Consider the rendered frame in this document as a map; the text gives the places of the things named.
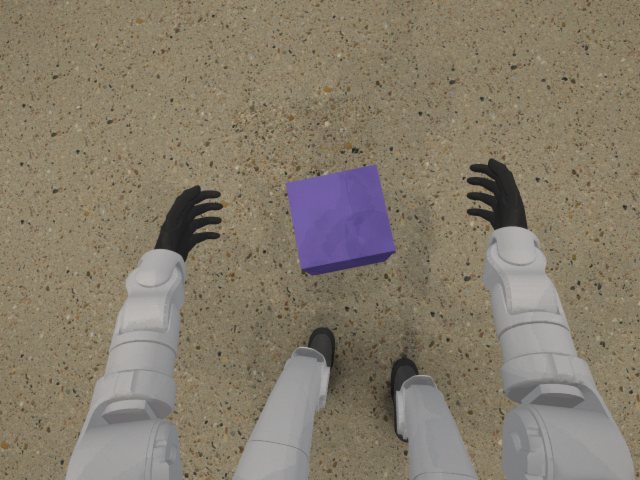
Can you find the robot right thigh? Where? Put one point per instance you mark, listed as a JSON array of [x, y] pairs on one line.
[[436, 448]]

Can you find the carton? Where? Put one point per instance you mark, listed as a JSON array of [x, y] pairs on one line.
[[340, 220]]

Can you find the left robot upper arm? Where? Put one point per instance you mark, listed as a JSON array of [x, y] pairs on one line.
[[138, 450]]

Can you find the right robot upper arm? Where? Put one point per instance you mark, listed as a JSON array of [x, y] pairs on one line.
[[556, 443]]

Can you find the right robot hand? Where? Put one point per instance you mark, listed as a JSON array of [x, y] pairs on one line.
[[506, 203]]

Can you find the robot left shin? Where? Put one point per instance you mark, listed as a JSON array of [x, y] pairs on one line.
[[308, 352]]

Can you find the left robot hand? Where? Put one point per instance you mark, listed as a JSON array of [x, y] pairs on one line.
[[176, 233]]

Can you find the robot right forearm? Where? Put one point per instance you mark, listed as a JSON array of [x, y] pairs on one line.
[[541, 365]]

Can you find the robot left forearm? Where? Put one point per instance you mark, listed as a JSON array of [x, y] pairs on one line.
[[138, 381]]

